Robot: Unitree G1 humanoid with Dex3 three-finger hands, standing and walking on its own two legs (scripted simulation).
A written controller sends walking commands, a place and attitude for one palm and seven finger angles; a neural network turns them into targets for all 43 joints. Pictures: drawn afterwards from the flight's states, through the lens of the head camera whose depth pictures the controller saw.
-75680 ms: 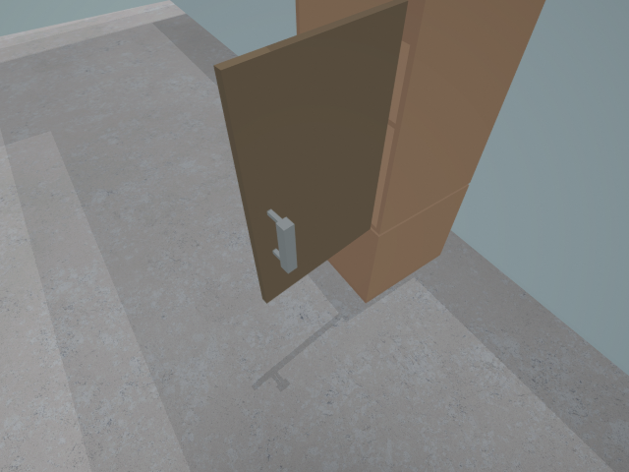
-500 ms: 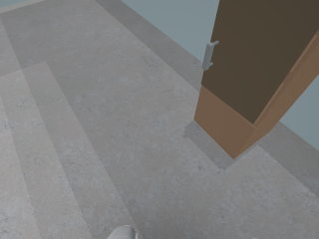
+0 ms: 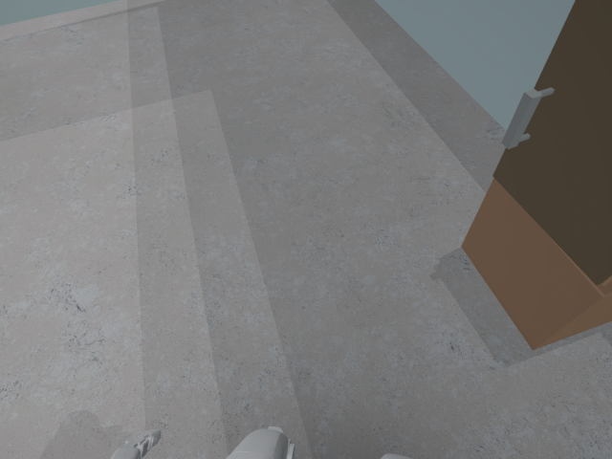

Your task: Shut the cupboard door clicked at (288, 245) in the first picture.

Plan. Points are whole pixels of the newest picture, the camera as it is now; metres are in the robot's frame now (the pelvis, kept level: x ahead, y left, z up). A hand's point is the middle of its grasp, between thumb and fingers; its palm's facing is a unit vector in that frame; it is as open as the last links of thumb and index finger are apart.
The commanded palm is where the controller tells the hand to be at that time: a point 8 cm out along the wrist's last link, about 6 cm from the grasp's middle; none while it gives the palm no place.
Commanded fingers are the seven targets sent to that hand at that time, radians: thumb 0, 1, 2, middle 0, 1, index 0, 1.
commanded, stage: walk to a spot facing it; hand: left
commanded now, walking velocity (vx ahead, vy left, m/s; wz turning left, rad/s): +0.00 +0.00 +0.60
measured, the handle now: (528, 118) +0.80 -0.45 -0.10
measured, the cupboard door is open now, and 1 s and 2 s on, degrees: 3 3 3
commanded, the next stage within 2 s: turn to face it in 1.12 s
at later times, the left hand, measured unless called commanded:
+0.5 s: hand out of the picture +0.05 +0.26 -0.16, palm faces +0.33 -0.91 -0.26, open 7.4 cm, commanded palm none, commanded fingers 0.00 0.90 0.90 -0.20 -0.30 -0.20 -0.30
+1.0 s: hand (190, 437) +0.16 +0.20 -0.14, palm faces +0.60 -0.77 -0.22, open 7.3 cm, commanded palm none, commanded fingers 0.00 0.90 0.90 -0.20 -0.30 -0.20 -0.30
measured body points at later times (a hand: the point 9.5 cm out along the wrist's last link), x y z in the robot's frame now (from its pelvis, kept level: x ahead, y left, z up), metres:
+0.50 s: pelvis +0.07 +0.03 +0.01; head +0.10 +0.05 +0.46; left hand +0.03 +0.31 -0.14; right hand +0.19 -0.19 -0.13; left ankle -0.01 +0.14 -0.72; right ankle +0.10 -0.10 -0.67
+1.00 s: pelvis +0.26 +0.05 +0.02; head +0.31 +0.07 +0.47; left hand +0.13 +0.24 -0.13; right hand +0.47 -0.12 -0.13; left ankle +0.21 +0.19 -0.65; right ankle +0.26 -0.05 -0.72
